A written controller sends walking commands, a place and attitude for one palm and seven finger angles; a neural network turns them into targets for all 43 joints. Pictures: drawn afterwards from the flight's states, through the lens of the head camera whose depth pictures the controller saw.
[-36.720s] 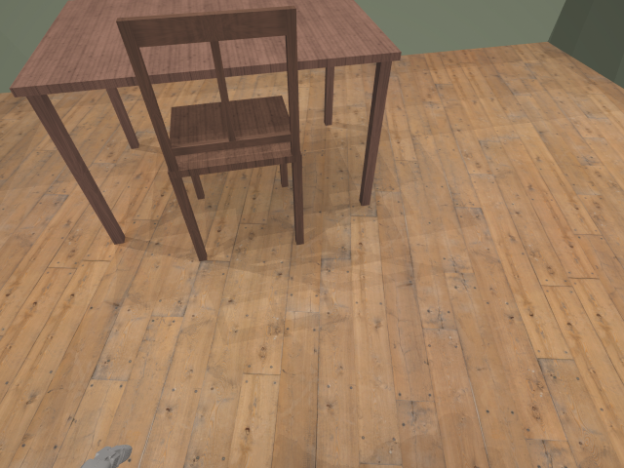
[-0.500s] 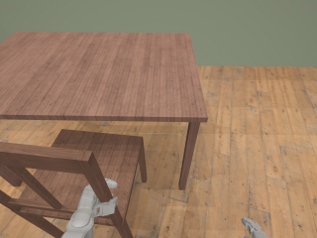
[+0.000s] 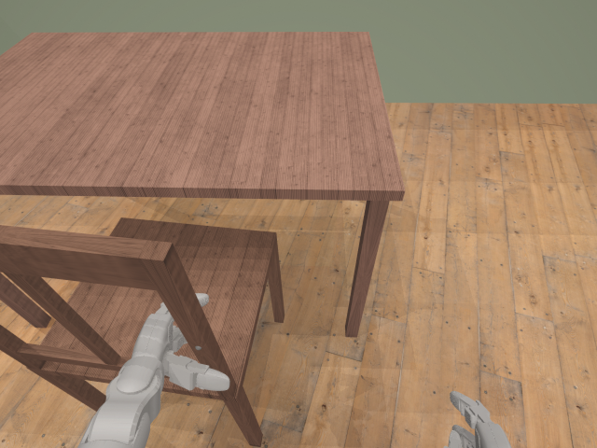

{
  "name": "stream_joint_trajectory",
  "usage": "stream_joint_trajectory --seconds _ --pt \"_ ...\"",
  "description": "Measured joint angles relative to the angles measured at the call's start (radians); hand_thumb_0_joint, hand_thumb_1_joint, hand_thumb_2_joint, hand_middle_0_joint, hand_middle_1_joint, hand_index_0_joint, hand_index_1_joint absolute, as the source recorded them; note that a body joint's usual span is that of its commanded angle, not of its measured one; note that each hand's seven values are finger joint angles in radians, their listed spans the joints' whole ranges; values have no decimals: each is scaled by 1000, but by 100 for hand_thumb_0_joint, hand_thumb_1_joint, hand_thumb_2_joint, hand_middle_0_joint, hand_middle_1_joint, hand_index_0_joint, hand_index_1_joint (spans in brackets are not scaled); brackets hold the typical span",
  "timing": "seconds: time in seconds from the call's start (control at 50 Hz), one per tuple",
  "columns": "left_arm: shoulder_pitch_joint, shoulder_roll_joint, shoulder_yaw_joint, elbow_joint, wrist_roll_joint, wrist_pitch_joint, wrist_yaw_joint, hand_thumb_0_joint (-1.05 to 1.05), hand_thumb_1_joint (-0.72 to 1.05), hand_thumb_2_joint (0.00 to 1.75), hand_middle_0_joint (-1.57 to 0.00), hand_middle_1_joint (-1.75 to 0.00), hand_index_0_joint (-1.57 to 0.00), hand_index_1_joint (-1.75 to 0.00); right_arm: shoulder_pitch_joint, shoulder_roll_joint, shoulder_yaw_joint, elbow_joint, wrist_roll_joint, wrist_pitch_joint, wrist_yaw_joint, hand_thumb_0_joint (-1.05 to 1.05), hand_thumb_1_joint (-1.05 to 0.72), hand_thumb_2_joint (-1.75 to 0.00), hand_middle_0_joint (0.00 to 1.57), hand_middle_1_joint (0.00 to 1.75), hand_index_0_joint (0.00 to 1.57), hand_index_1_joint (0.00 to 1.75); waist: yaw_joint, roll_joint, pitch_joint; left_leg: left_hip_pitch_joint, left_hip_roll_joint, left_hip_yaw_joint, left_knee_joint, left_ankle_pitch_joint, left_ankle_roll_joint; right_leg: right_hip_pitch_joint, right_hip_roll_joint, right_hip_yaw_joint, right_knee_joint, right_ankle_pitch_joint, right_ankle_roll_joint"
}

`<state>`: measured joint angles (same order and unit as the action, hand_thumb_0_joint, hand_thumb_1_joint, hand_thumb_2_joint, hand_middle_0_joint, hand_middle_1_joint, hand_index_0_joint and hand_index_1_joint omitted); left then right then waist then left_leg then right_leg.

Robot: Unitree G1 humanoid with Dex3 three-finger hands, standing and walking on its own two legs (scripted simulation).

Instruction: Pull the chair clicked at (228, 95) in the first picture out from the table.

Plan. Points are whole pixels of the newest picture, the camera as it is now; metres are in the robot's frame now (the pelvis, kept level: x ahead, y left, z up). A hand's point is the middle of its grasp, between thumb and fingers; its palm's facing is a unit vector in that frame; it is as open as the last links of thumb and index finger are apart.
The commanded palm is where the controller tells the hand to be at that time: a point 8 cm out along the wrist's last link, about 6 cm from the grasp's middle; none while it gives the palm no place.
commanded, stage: open the thumb and straighten the fingers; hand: left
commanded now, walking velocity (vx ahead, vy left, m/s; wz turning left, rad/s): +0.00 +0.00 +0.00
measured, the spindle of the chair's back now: (73, 322) +0.31 +0.35 -0.03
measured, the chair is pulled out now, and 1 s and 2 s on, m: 0.15 0.15 0.15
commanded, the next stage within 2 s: draw the fingers out of the gap in 0.20 s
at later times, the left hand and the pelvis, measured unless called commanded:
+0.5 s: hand (187, 361) +0.26 +0.17 -0.04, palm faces +0.03 -0.99 -0.16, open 17.5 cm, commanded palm +0.22 +0.22 -0.01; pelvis +0.01 -0.01 +0.00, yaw +0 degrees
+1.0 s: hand (164, 438) +0.16 +0.18 -0.04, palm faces +0.04 -0.99 -0.16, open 17.5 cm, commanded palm +0.13 +0.23 -0.01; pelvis +0.01 -0.01 -0.02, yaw +2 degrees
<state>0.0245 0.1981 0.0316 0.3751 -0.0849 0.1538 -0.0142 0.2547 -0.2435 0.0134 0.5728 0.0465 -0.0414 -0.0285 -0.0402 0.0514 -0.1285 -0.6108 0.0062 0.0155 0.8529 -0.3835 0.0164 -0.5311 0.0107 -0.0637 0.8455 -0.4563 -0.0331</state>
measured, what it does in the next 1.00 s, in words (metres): stands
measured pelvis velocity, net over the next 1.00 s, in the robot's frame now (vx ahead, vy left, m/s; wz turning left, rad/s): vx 0.01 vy -0.01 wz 0.03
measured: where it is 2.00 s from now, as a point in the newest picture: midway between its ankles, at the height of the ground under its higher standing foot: outside the picture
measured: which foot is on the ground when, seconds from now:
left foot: down 0.00-1.00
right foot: down 0.00-1.00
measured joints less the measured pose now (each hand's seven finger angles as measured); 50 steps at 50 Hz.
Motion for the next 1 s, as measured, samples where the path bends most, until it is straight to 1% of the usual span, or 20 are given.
stream_joint_trajectory --seconds 0.08,0.16,0.22,0.3,0.4,0.48,0.62,0.78,0.86,1.0 --pt "-22 3 23 21 4 22 -5 0 -52 22 -18 -53 -18 -53 -5 3 9 -2 -1 2 -4 1 -90 -90 20 30 20 30 -2 -6 -3 -28 0 -1 22 -6 -1 -30 -1 -1 27 -9 -2" --pt "-16 13 30 -2 6 36 -2 0 -53 21 -10 -29 -10 -29 -1 0 7 -9 -1 -4 -9 1 -90 -90 20 30 20 30 -3 -8 2 -42 3 -4 34 -9 -3 -41 2 -4 36 -11 -4" --pt "-5 18 28 -27 0 34 -2 -1 -54 21 -6 -17 -6 -17 5 -5 4 -8 -1 -12 -13 1 -90 -90 20 30 20 30 -2 -6 -2 -44 4 -7 36 -11 -4 -41 3 -7 35 -12 -5" --pt "-8 21 19 -34 0 40 -3 -1 -54 21 -3 -8 -3 -8 8 -13 1 -3 -1 -17 -17 1 -90 -90 20 30 20 30 -4 -5 -7 -47 3 -11 40 -14 -5 -41 4 -11 36 -15 -6" --pt "9 27 45 -32 -4 62 -16 -1 -54 20 -1 -3 -1 -3 7 -14 4 -13 -1 -8 -18 1 -90 -90 20 30 20 30 -11 -13 -13 -49 7 -6 40 -17 -8 -48 7 -5 40 -19 -8" --pt "102 36 51 -105 -9 60 -23 -1 -54 20 -1 -1 -1 -1 22 -13 -1 -35 -1 -14 -18 1 -90 -90 20 30 20 30 -11 -13 -19 -37 11 -2 32 -21 -10 -38 11 -1 31 -20 -10" --pt "271 43 35 -236 -20 42 -30 -1 -54 20 -1 0 0 0 34 -15 -2 -57 -4 -48 -21 1 -90 -90 20 30 20 30 -2 -9 -28 -35 9 -14 46 -37 -11 -27 10 -12 35 -36 -11" --pt "438 49 13 -385 -18 31 -38 -1 -54 20 -1 0 0 0 29 -8 -3 -80 -7 -100 -28 1 -90 -90 20 30 20 30 8 -6 -35 -55 4 -35 84 -57 -11 -32 7 -32 59 -56 -11" --pt "493 49 10 -438 -16 28 -42 -1 -54 20 -1 0 0 0 23 0 -3 -89 -7 -116 -32 1 -90 -90 20 30 20 30 13 -4 -40 -69 2 -42 103 -64 -11 -41 6 -39 74 -64 -11" --pt "549 53 8 -496 -14 42 -51 -1 -54 20 -1 0 0 0 20 13 0 -101 -6 -129 -40 1 -90 -90 20 30 20 30 15 -1 -44 -94 1 -50 132 -70 -10 -61 5 -48 98 -70 -11"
